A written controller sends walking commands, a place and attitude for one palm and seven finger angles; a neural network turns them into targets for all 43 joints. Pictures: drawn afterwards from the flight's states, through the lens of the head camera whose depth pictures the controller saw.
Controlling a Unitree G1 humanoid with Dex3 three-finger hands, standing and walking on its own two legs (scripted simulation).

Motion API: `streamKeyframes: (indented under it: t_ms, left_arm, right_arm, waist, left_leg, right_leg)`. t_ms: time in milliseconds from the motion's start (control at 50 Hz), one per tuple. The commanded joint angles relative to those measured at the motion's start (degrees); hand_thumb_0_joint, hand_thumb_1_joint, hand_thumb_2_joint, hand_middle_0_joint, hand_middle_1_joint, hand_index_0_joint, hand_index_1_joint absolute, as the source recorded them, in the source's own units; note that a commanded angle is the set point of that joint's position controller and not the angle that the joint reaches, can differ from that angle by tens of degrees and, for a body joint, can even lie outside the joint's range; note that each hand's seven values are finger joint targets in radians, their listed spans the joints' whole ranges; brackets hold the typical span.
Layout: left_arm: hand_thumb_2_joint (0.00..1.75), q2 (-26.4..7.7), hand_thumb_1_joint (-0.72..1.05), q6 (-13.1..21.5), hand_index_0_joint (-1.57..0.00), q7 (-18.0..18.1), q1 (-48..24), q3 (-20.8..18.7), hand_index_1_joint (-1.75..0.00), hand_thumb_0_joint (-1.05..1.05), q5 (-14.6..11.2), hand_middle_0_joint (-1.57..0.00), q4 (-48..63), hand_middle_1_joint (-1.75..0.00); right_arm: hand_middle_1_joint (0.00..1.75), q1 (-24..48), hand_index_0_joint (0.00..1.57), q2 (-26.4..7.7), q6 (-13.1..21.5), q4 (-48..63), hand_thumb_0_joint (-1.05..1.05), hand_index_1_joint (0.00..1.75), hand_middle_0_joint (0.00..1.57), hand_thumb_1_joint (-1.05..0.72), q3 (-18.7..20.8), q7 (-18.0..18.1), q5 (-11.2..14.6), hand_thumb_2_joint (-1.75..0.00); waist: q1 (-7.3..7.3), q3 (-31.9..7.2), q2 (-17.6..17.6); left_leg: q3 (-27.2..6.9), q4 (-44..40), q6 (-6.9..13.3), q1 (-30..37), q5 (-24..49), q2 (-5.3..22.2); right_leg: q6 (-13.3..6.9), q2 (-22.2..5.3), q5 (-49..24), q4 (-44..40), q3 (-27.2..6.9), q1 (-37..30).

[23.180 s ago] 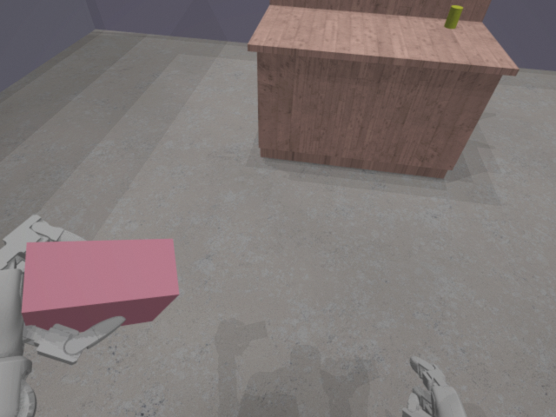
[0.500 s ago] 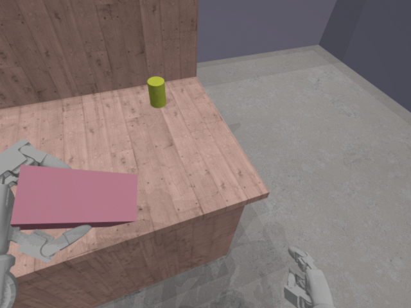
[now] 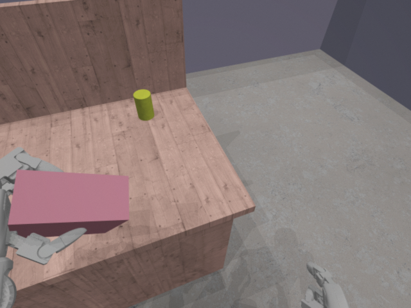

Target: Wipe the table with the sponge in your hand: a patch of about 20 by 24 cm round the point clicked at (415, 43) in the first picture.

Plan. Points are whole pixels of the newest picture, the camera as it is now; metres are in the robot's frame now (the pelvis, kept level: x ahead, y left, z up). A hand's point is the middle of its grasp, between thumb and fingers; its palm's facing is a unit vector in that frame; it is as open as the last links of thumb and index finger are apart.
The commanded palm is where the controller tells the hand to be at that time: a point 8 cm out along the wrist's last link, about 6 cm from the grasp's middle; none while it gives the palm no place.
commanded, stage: come to a stop and stand still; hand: left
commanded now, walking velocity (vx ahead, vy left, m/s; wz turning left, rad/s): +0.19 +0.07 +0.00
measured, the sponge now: (86, 207) +0.23 +0.20 +0.14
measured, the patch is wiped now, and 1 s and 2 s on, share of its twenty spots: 0.00 0.00 0.00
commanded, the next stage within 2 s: none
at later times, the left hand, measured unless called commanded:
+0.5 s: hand (33, 197) +0.23 +0.26 +0.17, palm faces +0.35 -0.83 -0.43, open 10.4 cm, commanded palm +0.18 +0.30 +0.18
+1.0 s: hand out of the picture +0.18 +0.36 +0.18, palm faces +0.42 -0.81 -0.40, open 10.4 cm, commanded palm +0.12 +0.37 +0.18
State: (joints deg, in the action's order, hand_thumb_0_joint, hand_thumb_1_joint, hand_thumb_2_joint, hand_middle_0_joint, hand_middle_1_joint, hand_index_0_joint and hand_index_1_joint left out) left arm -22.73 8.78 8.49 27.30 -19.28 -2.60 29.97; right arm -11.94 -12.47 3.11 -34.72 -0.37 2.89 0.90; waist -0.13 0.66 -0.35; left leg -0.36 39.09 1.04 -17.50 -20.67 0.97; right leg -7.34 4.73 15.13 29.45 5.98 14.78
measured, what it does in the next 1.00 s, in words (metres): shifts its weight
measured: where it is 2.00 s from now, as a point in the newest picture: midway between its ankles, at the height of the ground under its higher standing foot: outside the picture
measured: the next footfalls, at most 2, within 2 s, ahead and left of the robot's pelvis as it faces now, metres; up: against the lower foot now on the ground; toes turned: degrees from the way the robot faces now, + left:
right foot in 1.76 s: -0.03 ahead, +0.08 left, +0.00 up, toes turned +3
left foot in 1.88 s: -0.18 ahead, +0.37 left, +0.00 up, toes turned -3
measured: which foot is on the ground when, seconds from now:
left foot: down 0.00-1.00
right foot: down 0.00-1.00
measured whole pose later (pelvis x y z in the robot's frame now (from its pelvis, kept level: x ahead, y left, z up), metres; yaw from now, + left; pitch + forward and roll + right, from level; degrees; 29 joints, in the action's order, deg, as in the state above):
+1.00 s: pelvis -0.05 +0.10 +0.00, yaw -2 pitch -3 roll -2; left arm -25.0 13.8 5.6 18.5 -24.8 -0.2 24.8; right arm -15.6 -10.7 9.1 -33.8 -1.4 0.8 0.3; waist -2.2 5.0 -2.2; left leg 5.3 27.2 6.1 -17.6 -7.4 -2.4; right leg -0.2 0.7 13.7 28.1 0.6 14.3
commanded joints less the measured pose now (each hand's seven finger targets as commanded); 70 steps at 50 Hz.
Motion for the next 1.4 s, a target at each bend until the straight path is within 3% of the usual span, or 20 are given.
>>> streamKeyframes:
  t_ms: [0,80,120,160,280,440,460,480,500,540,600,680,700,740,840,900,1000,1200,1280,1380]
  left_arm:
    - [1.30,-8.0,0.10,3.8,-1.20,1.3,-1.8,-7.8,-1.60,0.00,-1.5,-1.20,8.8,-1.60]
    - [1.30,-6.5,0.10,3.8,-1.20,1.5,-2.3,-5.3,-1.60,0.00,-0.8,-1.20,9.6,-1.60]
    - [1.30,-7.0,0.10,3.6,-1.20,1.4,-4.6,-4.4,-1.60,0.00,-0.7,-1.20,11.5,-1.60]
    - [1.30,-7.0,0.10,2.8,-1.20,0.9,-6.3,-4.0,-1.60,0.00,-0.9,-1.20,10.5,-1.60]
    - [1.30,-8.2,0.10,1.0,-1.20,1.0,-5.1,-6.1,-1.60,0.00,-1.8,-1.20,11.8,-1.60]
    - [1.30,-6.9,0.10,-0.5,-1.20,0.5,-1.3,-4.8,-1.60,0.00,-2.6,-1.20,10.5,-1.60]
    - [1.30,-51.6,0.10,6.2,-1.20,0.2,-64.8,-37.5,-1.60,0.00,7.1,-1.20,22.0,-1.60]
    - [1.30,-17.8,0.10,4.3,-1.20,-2.5,-32.6,-15.8,-1.60,0.00,2.0,-1.20,-12.3,-1.60]
    - [1.30,-15.0,0.10,3.9,-1.20,-1.6,-23.3,-15.0,-1.60,0.00,-0.3,-1.20,-4.8,-1.60]
    - [1.30,-9.1,0.10,5.0,-1.20,-3.2,-19.6,-6.8,-1.60,0.00,-0.7,-1.20,-5.0,-1.60]
    - [1.30,-1.2,0.10,5.1,-1.20,-3.5,-7.1,1.0,-1.60,0.00,-1.7,-1.20,1.2,-1.60]
    - [1.30,-9.5,0.10,5.9,-1.20,-2.6,-5.8,-6.1,-1.60,0.00,-0.3,-1.20,8.6,-1.60]
    - [1.30,-14.4,0.10,6.1,-1.20,-1.8,-5.5,-10.9,-1.60,0.00,-0.4,-1.20,9.0,-1.60]
    - [1.30,-13.5,0.10,7.1,-1.20,-1.9,-8.2,-11.7,-1.60,0.00,-0.4,-1.20,9.8,-1.60]
    - [1.30,-14.1,0.10,9.2,-1.20,-1.6,-16.5,-12.4,-1.60,0.00,1.1,-1.20,11.5,-1.60]
    - [1.30,-11.0,0.10,9.4,-1.20,-2.3,-15.6,-9.4,-1.60,0.00,1.3,-1.20,10.6,-1.60]
    - [1.30,-4.4,0.10,7.8,-1.20,-3.0,-10.2,-3.7,-1.60,0.00,2.4,-1.20,6.5,-1.60]
    - [1.30,-10.8,0.10,6.8,-1.20,-2.3,-14.0,-9.5,-1.60,0.00,2.5,-1.20,9.3,-1.60]
    - [1.30,-8.7,0.10,6.4,-1.20,-2.3,-12.2,-8.3,-1.60,0.00,2.2,-1.20,10.2,-1.60]
    - [1.30,-6.7,0.10,5.5,-1.20,-2.8,-10.9,-6.6,-1.60,0.00,2.2,-1.20,8.6,-1.60]
  right_arm:
    - [0.30,4.8,0.20,-4.9,3.2,8.4,0.00,0.30,0.20,-0.90,1.4,-0.4,0.3,-0.90]
    - [0.30,6.0,0.20,-4.5,3.4,8.6,0.00,0.30,0.20,-0.90,0.6,0.3,-0.9,-0.90]
    - [0.30,7.5,0.20,-5.9,3.7,8.8,0.00,0.30,0.20,-0.90,1.4,0.5,-0.4,-0.90]
    - [0.30,7.4,0.20,-6.9,3.4,9.0,0.00,0.30,0.20,-0.90,1.8,0.6,0.0,-0.90]
    - [0.30,7.4,0.20,-5.6,3.5,8.9,0.00,0.30,0.20,-0.90,1.1,0.8,-0.2,-0.90]
    - [0.30,7.3,0.20,-5.7,3.4,9.9,0.00,0.30,0.20,-0.90,0.6,1.5,-0.2,-0.90]
    - [0.30,-2.3,0.20,-8.4,6.9,9.6,0.00,0.30,0.20,-0.90,3.8,1.3,-1.4,-0.90]
    - [0.30,3.0,0.20,-2.0,6.5,6.5,0.00,0.30,0.20,-0.90,1.3,0.7,-0.8,-0.90]
    - [0.30,5.4,0.20,-5.3,5.6,8.8,0.00,0.30,0.20,-0.90,3.6,-0.2,0.2,-0.90]
    - [0.30,3.3,0.20,-6.7,6.3,9.6,0.00,0.30,0.20,-0.90,3.4,-0.8,0.6,-0.90]
    - [0.30,5.9,0.20,-5.8,6.7,11.0,0.00,0.30,0.20,-0.90,3.2,-3.1,1.5,-0.90]
    - [0.30,6.2,0.20,-6.3,6.8,12.6,0.00,0.30,0.20,-0.90,2.7,-2.3,0.4,-0.90]
    - [0.30,6.9,0.20,-6.6,6.5,12.4,0.00,0.30,0.20,-0.90,2.5,-1.7,0.3,-0.90]
    - [0.30,6.5,0.20,-6.1,6.8,13.5,0.00,0.30,0.20,-0.90,2.2,-0.6,0.0,-0.90]
    - [0.30,4.7,0.20,-5.8,8.5,12.5,0.00,0.30,0.20,-0.90,2.0,0.1,-0.3,-0.90]
    - [0.30,3.3,0.20,-5.6,10.1,11.4,0.00,0.30,0.20,-0.90,2.3,-1.0,-0.4,-0.90]
    - [0.30,2.6,0.20,-6.6,10.3,10.0,0.00,0.30,0.20,-0.90,3.0,-2.4,0.1,-0.90]
    - [0.30,4.4,0.20,-5.8,7.3,10.5,0.00,0.30,0.20,-0.90,3.1,-2.1,-0.6,-0.90]
    - [0.30,4.3,0.20,-5.7,7.2,10.8,0.00,0.30,0.20,-0.90,3.2,-2.3,-0.5,-0.90]
    - [0.30,3.6,0.20,-6.6,7.2,10.6,0.00,0.30,0.20,-0.90,4.4,-3.2,-0.2,-0.90]
  waist:
    - [-1.05,-7.5,-3.5]
    - [-1.05,-10.2,-0.1]
    - [-1.51,-10.5,3.6]
    - [-1.78,-7.3,-0.5]
    - [-1.14,-9.3,1.1]
    - [-0.79,-8.8,2.7]
    - [-0.39,7.3,-5.4]
    - [-1.51,-8.7,-2.4]
    - [-2.77,-8.9,3.7]
    - [-2.55,-12.5,6.4]
    - [-3.10,-12.2,2.9]
    - [-2.47,-7.2,-5.1]
    - [-2.40,-5.2,-4.1]
    - [-1.46,-2.9,-1.9]
    - [-1.90,-3.5,14.9]
    - [-1.68,-7.8,11.6]
    - [-1.20,-3.9,8.8]
    - [-1.12,-4.7,5.4]
    - [-1.46,-5.9,7.8]
    - [-1.89,-6.3,7.8]
  left_leg:
    - [-1.3,4.3,0.5,-13.4,-3.1,0.9]
    - [1.8,-15.4,1.0,5.6,16.5,-0.7]
    - [-4.9,-13.5,3.5,14.6,33.5,7.1]
    - [-4.0,-11.5,2.9,10.5,27.2,6.9]
    - [-2.8,-10.8,0.7,8.3,25.2,3.9]
    - [-4.5,-15.2,0.3,6.9,20.2,5.2]
    - [4.4,-7.6,1.2,-0.4,18.9,3.7]
    - [1.4,-10.1,1.7,4.3,21.5,-1.3]
    - [1.6,-10.7,0.5,8.5,22.0,0.6]
    - [1.6,-12.7,1.1,9.6,22.2,2.3]
    - [0.5,-13.8,2.3,10.4,22.4,4.1]
    - [-2.3,-17.5,1.6,5.0,4.6,3.9]
    - [-2.6,-18.1,1.4,4.3,0.5,3.6]
    - [-4.3,-19.2,1.4,2.6,-4.8,3.3]
    - [-9.5,-30.3,3.5,-9.1,-18.8,9.4]
    - [-7.7,-27.0,1.9,0.0,-10.6,8.7]
    - [-10.4,-32.4,-1.0,-3.3,-20.0,10.2]
    - [-4.4,-29.0,-4.6,3.2,-14.0,6.7]
    - [-3.6,-30.0,-4.1,3.9,-14.4,8.0]
    - [0.8,-29.3,-7.5,4.6,-12.8,7.0]
  right_leg:
    - [-4.3,-23.0,-18.0,-10.2,-26.0,-17.1]
    - [3.8,-14.0,-27.6,-3.3,-11.2,-12.0]
    - [8.6,-10.2,-22.9,-1.6,-8.9,-4.2]
    - [10.7,-9.6,-16.7,-7.5,-10.8,-3.6]
    - [8.1,-10.7,-26.4,-8.7,-11.7,-9.2]
    - [7.5,-9.4,-17.9,-11.1,-11.1,-8.0]
    - [16.0,-9.9,-27.7,-18.8,-12.8,6.0]
    - [9.7,-12.8,-29.5,-11.3,-15.6,-5.0]
    - [9.4,-12.3,-36.7,-10.1,-17.8,-6.0]
    - [10.4,-12.7,-35.9,-6.8,-15.8,-9.8]
    - [11.4,-10.4,-22.6,-6.2,-13.1,-8.3]
    - [8.3,-9.1,2.4,-12.4,-13.6,-2.9]
    - [7.1,-9.0,7.8,-13.9,-13.3,-0.4]
    - [5.8,-9.0,14.3,-14.2,-13.8,2.6]
    - [6.7,-4.3,1.6,2.4,-6.6,-10.4]
    - [6.6,-5.0,-0.7,-0.1,-6.2,-7.6]
    - [6.3,-3.4,3.0,1.5,-4.9,-5.9]
    - [5.2,-3.3,3.1,-4.9,-3.8,-4.7]
    - [5.2,-2.8,3.6,-3.1,-3.2,-5.6]
    - [4.9,-1.5,4.8,-3.2,-0.8,-6.4]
